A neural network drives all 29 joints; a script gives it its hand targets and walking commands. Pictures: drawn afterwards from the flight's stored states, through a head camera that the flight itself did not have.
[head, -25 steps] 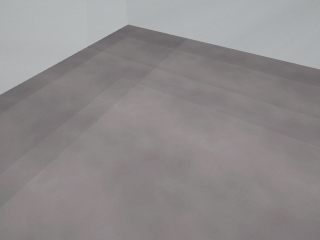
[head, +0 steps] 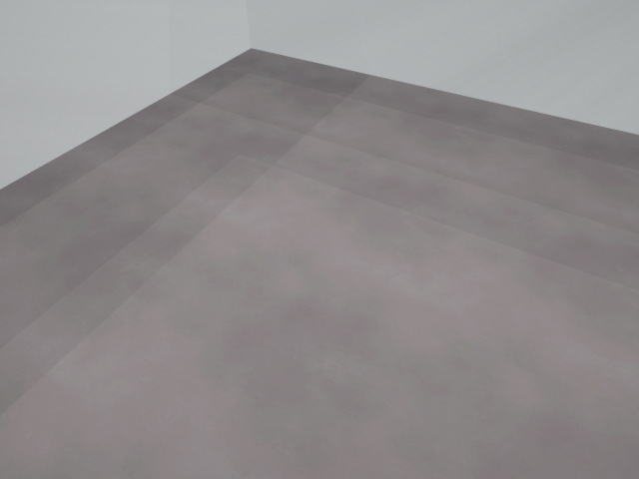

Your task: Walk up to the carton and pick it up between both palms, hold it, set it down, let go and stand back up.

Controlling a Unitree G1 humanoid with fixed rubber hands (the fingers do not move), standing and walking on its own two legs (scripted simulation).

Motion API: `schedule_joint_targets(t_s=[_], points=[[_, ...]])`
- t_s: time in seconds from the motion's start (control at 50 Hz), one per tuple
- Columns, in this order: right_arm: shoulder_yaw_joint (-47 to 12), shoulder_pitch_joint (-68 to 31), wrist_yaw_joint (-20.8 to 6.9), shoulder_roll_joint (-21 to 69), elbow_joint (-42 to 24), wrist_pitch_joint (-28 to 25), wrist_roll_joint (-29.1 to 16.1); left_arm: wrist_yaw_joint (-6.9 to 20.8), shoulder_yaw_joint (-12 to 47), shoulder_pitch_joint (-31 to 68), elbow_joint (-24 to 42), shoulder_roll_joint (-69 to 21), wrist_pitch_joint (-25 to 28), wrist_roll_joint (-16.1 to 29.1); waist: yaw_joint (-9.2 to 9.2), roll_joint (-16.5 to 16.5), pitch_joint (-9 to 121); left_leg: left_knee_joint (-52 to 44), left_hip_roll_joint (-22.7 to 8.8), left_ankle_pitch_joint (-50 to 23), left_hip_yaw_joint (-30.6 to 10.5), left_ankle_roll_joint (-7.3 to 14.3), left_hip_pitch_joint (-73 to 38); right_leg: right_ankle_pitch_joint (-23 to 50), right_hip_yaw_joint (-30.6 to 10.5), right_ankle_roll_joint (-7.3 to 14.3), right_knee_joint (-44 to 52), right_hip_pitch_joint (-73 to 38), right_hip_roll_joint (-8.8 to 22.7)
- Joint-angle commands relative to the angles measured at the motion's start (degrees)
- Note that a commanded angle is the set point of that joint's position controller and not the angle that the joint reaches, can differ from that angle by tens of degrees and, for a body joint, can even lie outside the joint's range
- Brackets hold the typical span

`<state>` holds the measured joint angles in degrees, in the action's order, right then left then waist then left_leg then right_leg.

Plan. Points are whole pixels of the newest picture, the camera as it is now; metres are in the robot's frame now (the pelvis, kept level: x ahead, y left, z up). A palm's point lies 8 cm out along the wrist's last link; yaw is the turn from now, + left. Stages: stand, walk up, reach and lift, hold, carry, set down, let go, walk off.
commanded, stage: stand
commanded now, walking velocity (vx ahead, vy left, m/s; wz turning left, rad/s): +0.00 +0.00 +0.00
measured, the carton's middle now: out of the picture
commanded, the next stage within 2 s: walk up in 0.46 s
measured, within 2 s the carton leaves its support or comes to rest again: neither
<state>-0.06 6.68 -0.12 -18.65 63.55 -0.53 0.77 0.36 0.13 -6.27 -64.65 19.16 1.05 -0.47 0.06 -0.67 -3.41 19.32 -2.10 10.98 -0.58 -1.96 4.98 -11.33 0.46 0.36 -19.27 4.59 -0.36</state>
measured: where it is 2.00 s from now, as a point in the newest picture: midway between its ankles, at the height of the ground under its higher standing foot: outside the picture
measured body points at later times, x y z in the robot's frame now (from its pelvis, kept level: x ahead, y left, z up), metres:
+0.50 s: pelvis +0.00 +0.00 +0.00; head +0.00 +0.00 +0.45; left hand +0.07 +0.29 -0.14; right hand +0.07 -0.30 -0.13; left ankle +0.00 +0.14 -0.75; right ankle -0.01 -0.12 -0.75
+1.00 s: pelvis -0.05 -0.05 -0.04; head -0.01 -0.08 +0.41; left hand +0.11 +0.26 -0.13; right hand +0.03 -0.40 -0.15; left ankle +0.00 +0.14 -0.74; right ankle -0.02 -0.18 -0.75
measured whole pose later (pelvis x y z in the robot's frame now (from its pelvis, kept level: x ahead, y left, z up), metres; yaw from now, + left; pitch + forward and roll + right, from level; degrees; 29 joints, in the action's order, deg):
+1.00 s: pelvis -0.05 -0.05 -0.04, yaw -11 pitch -3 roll +1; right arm 5.6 4.4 1.7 -24.2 52.2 1.4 1.6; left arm 6.0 -5.4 -9.1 -48.4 23.3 -4.0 -3.6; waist 2.2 -2.4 -7.8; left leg 42.2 -11.1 22.3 5.4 -3.4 17.2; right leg -17.2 -1.2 -0.1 -42.6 21.6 0.8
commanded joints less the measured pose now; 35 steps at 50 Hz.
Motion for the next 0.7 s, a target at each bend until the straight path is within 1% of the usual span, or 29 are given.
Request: schedule_joint_targets(t_s=[0.0, 0.02, 0.04, 0.08, 0.1, 0.12, 0.14, 0.16, 0.2, 0.24, 0.26, 0.28, 0.3, 0.32, 0.34, 0.36, 0.38, 0.4, 0.42, 0.44, 0.48, 0.5, 0.54, 0.56, 0.6, 0.62, 0.64, 0.66, 0.68], points=[[1.9, -3.4, 0.6, -12.3, -3.3, -0.9, 0.0, -1.0, -2.6, 3.1, 3.8, 13.4, 0.7, 0.2, 0.81, 0.4, 3.9, -3.5, -4.8, -9.7, -4.0, 2.2, 1.0, 9.5, -5.2, 1.2, 4.0, 0.2, 7.4], [2.6, -4.4, 0.6, -13.7, -3.0, -1.1, 0.0, -0.9, -2.7, 2.7, 3.6, 13.1, 1.0, 0.1, 0.67, -1.5, 5.0, -2.7, -4.9, -6.5, -3.7, 2.3, 0.6, 9.8, -6.1, 1.2, 4.8, -0.4, 7.9], [2.3, -2.6, 0.6, -13.3, -3.3, -1.3, -0.1, -0.8, -2.5, 1.6, 3.6, 13.3, 1.2, 0.6, 0.22, 0.3, 3.9, -2.8, -4.9, -7.4, -3.9, 2.5, 1.1, 10.7, -6.2, 1.2, 3.5, -0.2, 8.0], [2.2, -2.2, 0.8, -13.2, -2.6, -1.1, -0.2, -1.0, -2.0, 2.4, 3.5, 11.9, 1.1, 0.2, 0.36, 0.1, 3.5, -3.3, -5.0, -9.5, -4.2, 2.4, 0.3, 11.1, -6.1, 1.3, 4.2, 0.4, 7.7], [2.6, -2.3, 0.9, -13.7, -2.7, -1.4, -0.6, -1.1, -2.2, 2.1, 3.5, 11.5, 1.0, 0.2, -0.7, 1.5, 2.5, -3.4, -5.3, -8.1, -4.5, 2.7, 0.1, 11.0, -6.3, 1.7, 3.8, 2.2, 7.7], [2.6, -3.7, 0.9, -14.2, -2.9, -1.2, 0.1, -1.2, -2.3, 4.0, 3.4, 13.1, 1.0, 0.2, 0.51, 1.5, 4.0, -2.7, -5.3, -9.0, -4.3, 2.9, -0.6, 11.7, -6.2, 1.5, 4.3, 1.1, 7.5], [2.9, -2.8, 0.6, -13.4, -3.1, -0.7, 0.0, -1.1, -2.4, 3.7, 3.9, 13.5, 1.1, -0.2, -0.83, 1.1, 4.2, -2.2, -5.1, -7.7, -3.7, 2.5, -1.3, 13.0, -6.4, 1.1, 4.2, 1.4, 7.6], [2.1, -3.4, 0.5, -12.2, -2.8, -0.6, 0.2, -1.1, -2.4, 3.2, 3.1, 14.0, 0.8, 0.1, 0.27, 2.4, 4.9, -2.8, -5.6, -9.5, -4.2, 2.9, -0.8, 10.8, -4.9, 0.6, 4.4, -0.3, 7.2], [2.5, -3.3, 0.9, -12.9, -3.1, -1.1, 0.1, -1.1, -2.4, 2.6, 3.0, 12.7, 1.2, 0.1, -0.13, 0.6, 2.2, -3.4, -5.3, -6.9, -3.9, 3.0, 1.2, 9.8, -6.2, 1.1, 4.4, 1.1, 7.7], [2.6, -3.2, 0.7, -13.8, -2.3, -1.1, -0.2, -0.9, -2.2, 2.7, 2.9, 12.2, 0.9, -0.1, 0.04, 0.6, 3.0, -3.6, -5.4, -5.7, -4.6, 2.8, 0.8, 8.9, -6.2, 1.4, 4.5, 1.0, 7.7], [2.5, -3.3, 0.7, -13.0, -2.9, -0.8, 0.1, -1.0, -2.1, 1.9, 3.3, 12.9, 0.9, 0.1, 0.53, 0.9, 3.7, -3.1, -5.2, -6.1, -4.1, 3.0, -0.1, 8.5, -6.4, 1.4, 4.9, 0.7, 7.9], [2.2, -3.0, 0.5, -12.3, -3.1, -0.9, -0.3, -1.3, -2.5, 3.0, 2.7, 14.3, 1.1, 0.3, -0.34, -0.3, 5.1, -3.0, -5.1, -8.0, -4.1, 2.7, -0.6, 10.4, -6.9, 1.4, 4.2, 0.7, 7.7], [2.1, -2.8, 0.5, -12.9, -3.1, -0.7, 0.6, -1.1, -2.3, 2.7, 3.7, 12.4, 1.0, 0.0, 0.06, -1.1, 1.6, -3.1, -5.0, -7.5, -3.5, 2.7, 1.0, 10.4, -6.6, 1.5, 4.7, 1.5, 7.3], [2.6, -2.4, 0.5, -12.4, -2.7, -0.7, 0.1, -1.3, -2.0, 2.4, 3.3, 13.0, 1.1, 0.1, -0.06, 1.3, 3.0, -4.2, -5.2, -8.3, -4.3, 2.9, 0.4, 10.6, -5.9, 1.5, 3.8, 0.5, 7.5], [2.3, -2.9, 0.5, -13.3, -2.3, -1.1, 0.1, -1.0, -2.2, 2.5, 2.7, 12.4, 1.1, 0.2, 0.12, -1.2, 3.7, -3.6, -5.3, -7.3, -4.1, 2.7, 0.6, 9.5, -6.1, 0.9, 4.4, 0.1, 8.0], [2.7, -3.3, 0.5, -13.7, -2.9, -1.2, 0.0, -0.9, -2.0, 1.1, 2.8, 12.3, 1.1, 0.4, 0.41, 0.7, 3.8, -3.4, -5.4, -8.6, -4.3, 2.9, 0.2, 10.0, -5.7, 1.0, 4.3, 0.5, 7.6], [2.2, -1.6, 0.3, -13.3, -2.4, -1.0, -0.5, -1.2, -1.6, 0.7, 2.4, 11.9, 1.0, 0.2, -0.02, 0.7, 3.3, -3.7, -5.5, -7.8, -4.8, 3.0, 0.1, 8.9, -6.3, 1.3, 4.5, 0.8, 7.9], [1.7, -2.8, 0.6, -12.1, -2.3, -0.8, 0.0, -0.9, -1.7, 1.6, 3.0, 12.9, 1.0, 0.2, 0.76, 1.6, 0.7, -3.5, -5.4, -5.9, -4.0, 2.8, 1.5, 8.5, -7.0, 0.9, 4.8, 2.1, 7.3], [2.3, -3.2, 0.9, -13.6, -2.3, -0.5, 0.2, -0.8, -2.1, 2.6, 3.2, 13.1, 0.9, 0.1, 0.78, 0.5, 2.6, -3.4, -5.2, -6.0, -4.1, 2.8, 0.5, 7.7, -6.6, 1.2, 5.1, 1.9, 8.0], [2.5, -2.0, 1.0, -13.0, -2.2, -0.4, 0.2, -1.0, -2.2, 3.5, 3.7, 12.7, 1.1, 0.0, -0.14, 0.8, 1.4, -3.9, -5.0, -5.4, -3.9, 2.7, 0.6, 6.1, -7.0, 1.1, 4.6, 2.6, 7.9], [2.3, -4.4, 0.7, -12.6, -3.9, -0.7, 0.4, -1.2, -2.1, 1.5, 3.5, 12.7, 1.1, -0.2, 1.02, -1.8, 2.5, -3.9, -5.0, -5.7, -3.9, 2.5, 1.3, 7.1, -5.6, 1.1, 3.8, 1.6, 7.1], [2.2, -2.7, 0.5, -13.1, -2.9, -0.7, -0.1, -0.9, -1.8, 1.6, 2.9, 12.9, 0.8, -0.1, 0.53, 0.0, 4.6, -3.6, -4.9, -6.4, -4.1, 2.8, 0.9, 8.4, -5.9, 0.8, 4.5, -0.2, 7.5], [2.1, -2.6, 0.5, -13.0, -3.0, -0.8, -0.4, -0.8, -1.8, 2.7, 3.6, 12.4, 1.0, 0.2, 0.19, -0.7, 4.0, -3.1, -4.9, -7.9, -3.9, 2.1, 0.0, 8.7, -6.0, 1.1, 3.5, 1.9, 7.1], [2.2, -2.5, 0.5, -12.4, -3.2, -0.9, 0.0, -0.9, -1.9, 2.1, 3.4, 12.7, 1.0, 0.0, 0.4, 1.0, 4.9, -2.8, -5.1, -6.9, -3.8, 2.5, -0.1, 7.8, -6.3, 1.5, 4.0, 1.0, 7.2], [2.5, -1.3, 0.7, -13.5, -2.4, -1.2, -0.1, -0.8, -2.0, 1.8, 2.8, 12.3, 1.1, 0.1, -0.05, 0.7, 2.0, -3.3, -5.7, -7.4, -4.4, 3.0, 0.8, 8.9, -6.5, 1.2, 4.3, 1.9, 7.3], [2.7, -3.6, 0.5, -13.2, -2.7, -0.9, 0.0, -1.0, -1.9, 2.1, 2.7, 13.5, 1.0, 0.0, 0.65, 0.7, 1.6, -4.2, -5.2, -7.6, -4.3, 2.7, 0.9, 7.4, -5.7, 0.9, 4.4, 1.8, 7.4], [4.5, 0.3, 1.5, -17.7, -5.0, 0.1, -0.5, 1.5, -4.7, 3.0, 8.5, 17.3, -2.0, -3.0, -1.13, 3.6, 4.6, 5.8, -4.7, -14.1, -0.8, 4.3, -2.2, 27.5, -6.4, 3.8, -5.2, 8.5, 3.9], [4.8, 2.8, 2.1, -18.6, -6.0, 0.6, -0.5, 2.2, -4.8, 3.6, 10.0, 16.0, -3.2, -2.6, -1.86, 2.5, 4.9, 6.7, -5.6, -16.2, -1.8, 5.5, -3.7, 26.2, -5.6, 3.5, -8.7, 11.9, 3.9], [5.7, 5.1, 2.3, -19.4, -6.3, 0.6, -0.5, 2.6, -4.6, 4.6, 12.2, 14.1, -3.8, -2.5, -2.78, -3.1, 6.6, 4.3, -9.1, -20.2, -5.4, 7.7, -6.5, 20.6, -3.9, 2.5, -14.3, 15.1, 2.0]])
